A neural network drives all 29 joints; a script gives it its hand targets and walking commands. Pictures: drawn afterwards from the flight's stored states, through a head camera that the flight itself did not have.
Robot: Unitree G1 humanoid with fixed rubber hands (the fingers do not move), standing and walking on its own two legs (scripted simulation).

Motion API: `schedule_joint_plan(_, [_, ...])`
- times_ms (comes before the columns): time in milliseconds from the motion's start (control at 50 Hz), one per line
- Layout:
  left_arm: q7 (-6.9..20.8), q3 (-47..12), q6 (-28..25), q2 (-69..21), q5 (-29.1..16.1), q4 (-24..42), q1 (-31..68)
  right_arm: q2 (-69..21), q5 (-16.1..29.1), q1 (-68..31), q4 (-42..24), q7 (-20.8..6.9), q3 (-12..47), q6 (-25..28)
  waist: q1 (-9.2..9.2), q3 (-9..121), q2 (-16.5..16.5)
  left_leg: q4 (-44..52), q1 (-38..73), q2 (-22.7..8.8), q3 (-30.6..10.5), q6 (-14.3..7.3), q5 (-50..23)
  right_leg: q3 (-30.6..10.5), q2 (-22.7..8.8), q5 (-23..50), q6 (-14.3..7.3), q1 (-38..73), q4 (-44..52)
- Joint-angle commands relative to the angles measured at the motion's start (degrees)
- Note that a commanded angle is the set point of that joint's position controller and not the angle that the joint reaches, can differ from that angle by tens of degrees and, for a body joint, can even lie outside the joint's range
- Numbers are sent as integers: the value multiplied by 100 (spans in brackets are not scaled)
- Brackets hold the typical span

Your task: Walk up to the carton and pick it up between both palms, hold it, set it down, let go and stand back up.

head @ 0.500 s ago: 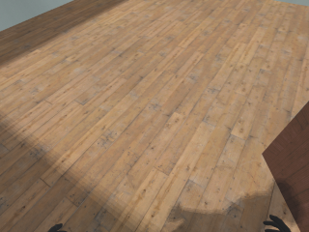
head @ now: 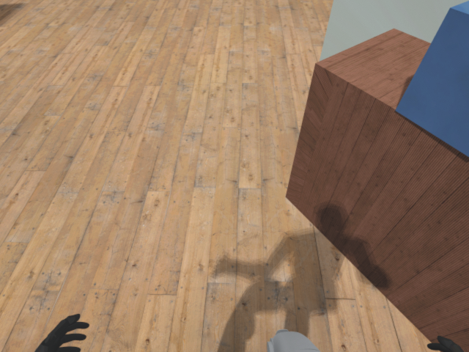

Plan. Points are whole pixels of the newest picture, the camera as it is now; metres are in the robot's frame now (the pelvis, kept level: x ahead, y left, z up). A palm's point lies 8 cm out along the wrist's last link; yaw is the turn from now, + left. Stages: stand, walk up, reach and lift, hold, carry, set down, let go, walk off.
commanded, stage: walk up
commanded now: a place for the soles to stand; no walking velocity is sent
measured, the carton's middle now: out of the picture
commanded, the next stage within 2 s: none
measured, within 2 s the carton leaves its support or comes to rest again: neither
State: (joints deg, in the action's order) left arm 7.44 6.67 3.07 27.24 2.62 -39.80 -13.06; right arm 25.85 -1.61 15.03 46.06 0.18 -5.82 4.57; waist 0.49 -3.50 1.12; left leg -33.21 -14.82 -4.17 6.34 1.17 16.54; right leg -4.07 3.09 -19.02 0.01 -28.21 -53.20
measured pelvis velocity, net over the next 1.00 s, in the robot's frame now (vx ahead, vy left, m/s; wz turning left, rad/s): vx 0.26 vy -0.17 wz -0.73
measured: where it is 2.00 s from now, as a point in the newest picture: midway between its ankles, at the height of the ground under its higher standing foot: (300, 313)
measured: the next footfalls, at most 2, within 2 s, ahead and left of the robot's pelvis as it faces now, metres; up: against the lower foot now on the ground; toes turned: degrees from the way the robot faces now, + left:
right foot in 0.18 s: +0.14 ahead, -0.20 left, +0.00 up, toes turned -12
left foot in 0.42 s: +0.28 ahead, +0.04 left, +0.00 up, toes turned -17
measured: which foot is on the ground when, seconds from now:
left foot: down 0.00-0.18, up 0.20-0.40, down 0.42-0.70, up 0.72-0.98, down 1.00-1.00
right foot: up 0.00-0.16, down 0.18-0.42, up 0.44-0.66, down 0.68-1.00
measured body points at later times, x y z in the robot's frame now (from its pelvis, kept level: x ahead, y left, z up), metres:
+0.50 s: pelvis +0.14 -0.06 -0.02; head +0.16 -0.06 +0.43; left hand +0.39 +0.19 -0.11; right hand +0.08 -0.41 -0.09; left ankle +0.24 +0.05 -0.73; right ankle +0.11 -0.18 -0.69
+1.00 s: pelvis +0.26 -0.17 -0.01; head +0.27 -0.18 +0.44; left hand +0.54 +0.05 -0.10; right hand +0.12 -0.49 -0.10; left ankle +0.41 -0.12 -0.73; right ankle +0.18 -0.25 -0.73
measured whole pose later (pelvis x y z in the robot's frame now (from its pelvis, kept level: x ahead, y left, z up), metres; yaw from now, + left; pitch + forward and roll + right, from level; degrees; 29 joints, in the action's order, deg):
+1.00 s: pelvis +0.26 -0.17 -0.01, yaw -42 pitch -2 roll +0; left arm 2.3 3.1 -2.9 27.9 0.2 -41.6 -20.4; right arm 26.9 -1.4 16.3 42.5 -2.6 -3.7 4.9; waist 1.2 -4.1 -0.6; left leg -38.3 -23.8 -3.8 3.4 -2.2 16.4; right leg -3.9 3.0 -22.5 -1.7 -17.0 -41.5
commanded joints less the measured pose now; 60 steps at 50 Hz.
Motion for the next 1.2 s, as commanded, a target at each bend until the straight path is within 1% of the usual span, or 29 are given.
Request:
schedule_joint_plan(0, [63,310,-201,1180,-57,463,466,1456,18,-472,-454,73,-402,204,-77,-85,-628,2171,705,-1601,-1859,-1073,1114,-60,-830,221,128,-1124,-473])
schedule_joint_plan(40, [137,227,-237,963,-72,516,643,1582,-36,13,-422,34,-518,196,-467,-16,-1237,1644,1001,-1472,-916,-1009,-488,282,-933,58,161,-911,284])
schedule_joint_plan(100, [119,102,-361,674,-73,559,899,1576,47,351,-456,-25,-460,152,-627,174,-1054,999,703,-1162,34,-863,-1643,884,-622,4,-59,160,1523])
schedule_joint_plan(160, [-71,339,-455,1129,-82,76,-492,1298,80,-3,-617,-120,-360,48,341,1356,236,-2061,-296,-760,652,-561,-1686,1125,-51,363,-240,2927,2580])
schedule_joint_plan(180, [-168,515,-470,1795,-127,-42,-1135,990,111,-18,-770,-116,-247,29,735,1367,1489,-3580,-2265,81,470,-250,200,-1595,-1168,-650,-1002,3918,3243])
schedule_joint_plan(200, [-213,611,-430,2254,-225,154,-1114,1069,231,-55,-991,-86,-186,61,703,1685,1844,-4051,-3155,200,-483,-97,1698,-3406,-2219,228,-1876,3995,3376])
schedule_joint_plan(220, [-245,509,-441,1944,-279,148,-881,1224,215,-311,-943,-69,-171,29,546,1000,748,-3900,-3196,-205,-951,-193,1532,-3217,-2312,568,-2016,3525,3152])
schedule_joint_plan(280, [-348,154,-387,1426,-279,226,39,1218,264,360,-556,-119,-64,106,-116,245,874,-2071,-1602,-429,-454,-140,1373,-1487,-1410,1028,-1444,1367,2823])
schedule_joint_plan(360, [-285,151,-442,1423,-211,450,608,1195,105,721,-318,-153,-149,166,-310,353,901,-782,-178,127,-229,-339,289,-1700,-1091,-400,-1260,218,2569])
schedule_joint_plan(380, [-274,77,-430,1282,-228,508,989,1314,40,1256,-260,-143,-281,198,-789,323,202,-301,1077,203,-406,-353,-151,-1559,-828,-1210,-973,-1008,1883])
schedule_joint_plan(400, [-271,-93,-420,645,-224,645,1122,1726,-110,1513,-211,-93,-401,228,-1104,23,-1418,1154,1720,-586,-1716,-643,1660,-707,184,-1593,-541,-2273,475])
schedule_joint_plan(420, [-323,-193,-457,514,-138,617,941,2017,-41,1512,-338,-10,-505,270,-952,-17,-1418,2446,1304,-2159,-4192,-847,3343,-482,219,-1131,-209,-2451,-982])
schedule_joint_plan(440, [-334,-1,-473,1078,-99,615,704,2152,31,688,-526,-17,-489,275,-523,-87,-736,2719,390,-2489,-4364,-1479,3846,-589,-386,-597,-64,-1904,-1285])
schedule_joint_plan(520, [-167,144,-523,1252,-197,-59,-17,1812,11,91,-529,-38,-381,274,-250,-97,-1007,2004,171,-1657,-1454,-1175,1251,60,-853,-62,127,-726,-303])
schedule_joint_plan(600, [-80,28,-570,918,-225,37,470,1841,31,416,-466,-160,-362,208,-474,127,-1115,1310,453,-1364,-166,-1041,-414,855,-473,-448,-111,275,1348])
schedule_joint_plan(640, [-168,71,-606,826,-246,-41,29,1770,18,256,-519,-191,-348,117,-163,330,-1144,462,636,-1339,110,-906,-1506,933,-441,271,-243,1080,2250])
schedule_joint_plan(660, [-216,115,-591,1018,-206,-263,-465,1597,20,436,-566,-201,-300,48,60,723,-492,-466,444,-988,465,-749,-1571,1348,-20,452,-163,2021,2532])
schedule_joint_plan(680, [-288,310,-603,1246,-194,-397,-800,1237,58,499,-577,-207,-160,-4,464,958,681,-1747,-620,-772,572,-578,-1224,803,-172,354,-317,3219,2621])
schedule_joint_plan(700, [-387,441,-645,1933,-202,-324,-1378,923,151,-8,-997,-209,-43,7,772,858,2054,-3390,-2604,120,461,-212,816,-2739,-1894,-122,-1226,3791,3363])
schedule_joint_plan(720, [-422,362,-652,2018,-288,-231,-1356,1146,190,-42,-979,-112,-23,-22,555,923,941,-3665,-2800,-247,-687,-249,1266,-3432,-2472,-38,-1734,3291,3439])
schedule_joint_plan(760, [-514,179,-677,1385,-386,-139,-901,1354,206,291,-681,-104,19,28,189,419,23,-3577,-2518,-557,-807,-269,606,-2061,-2041,2705,-1667,2965,2825])
schedule_joint_plan(800, [-635,91,-655,1374,-381,-140,-638,1295,187,578,-434,-182,28,17,-10,458,654,-2537,-1889,-566,-434,-172,808,-954,-1497,3282,-1550,2374,2581])
schedule_joint_plan(880, [-594,145,-759,1375,-270,120,-686,1104,98,336,-624,-219,-5,9,106,251,642,-1202,-1336,-236,-294,-254,537,-1330,-1477,2088,-1524,1627,2801])
schedule_joint_plan(960, [-558,-56,-711,1082,-244,287,-147,1131,-15,876,-367,-235,-167,76,-501,402,399,-361,942,156,-373,-475,-189,-958,-974,-307,-936,-442,2072])
schedule_joint_plan(980, [-595,-122,-703,800,-241,424,-293,1345,-41,1334,-353,-183,-245,136,-702,409,-481,374,1622,-328,-1172,-619,633,-696,-489,-305,-671,-1075,1043])
schedule_joint_plan(1000, [-644,-235,-733,417,-229,380,-98,1745,-92,1503,-301,-135,-339,159,-831,155,-1553,1689,1265,-1640,-3512,-1134,1829,-13,154,-990,-332,-1624,-588])
schedule_joint_plan(1020, [-715,-129,-745,1049,-196,305,-434,1814,16,969,-509,-164,-373,125,-543,-110,-853,2108,424,-2368,-3915,-1812,2726,-93,-224,-1202,-238,-1393,-1072])
schedule_joint_plan(1120, [-607,-65,-856,1038,-209,-285,-967,1628,-39,243,-471,-238,-163,-63,-190,-25,-1480,1492,-464,-1378,-1443,-1451,563,497,-438,-1061,-101,287,268])
schedule_joint_plan(1180, [-722,4,-870,833,-210,-425,-1017,1216,-7,-75,-545,-219,-46,-202,80,355,-826,111,-795,-836,-389,-990,-838,952,29,176,-145,1790,2064])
